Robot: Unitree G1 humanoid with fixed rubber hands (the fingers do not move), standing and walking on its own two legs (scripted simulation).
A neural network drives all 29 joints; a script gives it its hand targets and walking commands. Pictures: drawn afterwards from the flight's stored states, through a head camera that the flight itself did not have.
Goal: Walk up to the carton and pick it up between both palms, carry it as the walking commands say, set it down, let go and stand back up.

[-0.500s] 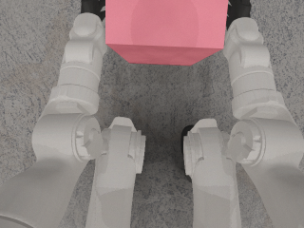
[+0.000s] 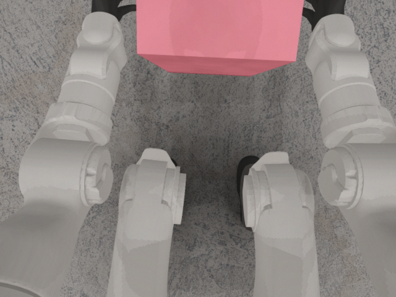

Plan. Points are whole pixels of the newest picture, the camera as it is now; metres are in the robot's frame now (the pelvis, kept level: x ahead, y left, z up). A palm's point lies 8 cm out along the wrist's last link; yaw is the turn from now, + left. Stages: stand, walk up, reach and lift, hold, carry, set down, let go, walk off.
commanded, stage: set down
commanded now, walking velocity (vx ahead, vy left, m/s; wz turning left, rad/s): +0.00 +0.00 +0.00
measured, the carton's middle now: (215, 5) +0.56 +0.00 -0.24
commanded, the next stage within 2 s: let go in 1.44 s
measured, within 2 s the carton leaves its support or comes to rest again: neither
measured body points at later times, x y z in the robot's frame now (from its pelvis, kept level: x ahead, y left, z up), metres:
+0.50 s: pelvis +0.01 +0.00 +0.04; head +0.36 -0.01 +0.32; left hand +0.56 +0.18 -0.10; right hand +0.55 -0.19 -0.11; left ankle +0.10 +0.12 -0.35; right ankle +0.11 -0.13 -0.35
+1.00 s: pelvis +0.02 +0.00 +0.17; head +0.35 -0.01 +0.48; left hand +0.56 +0.18 +0.05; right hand +0.55 -0.20 +0.05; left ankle +0.10 +0.12 -0.35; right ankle +0.11 -0.13 -0.35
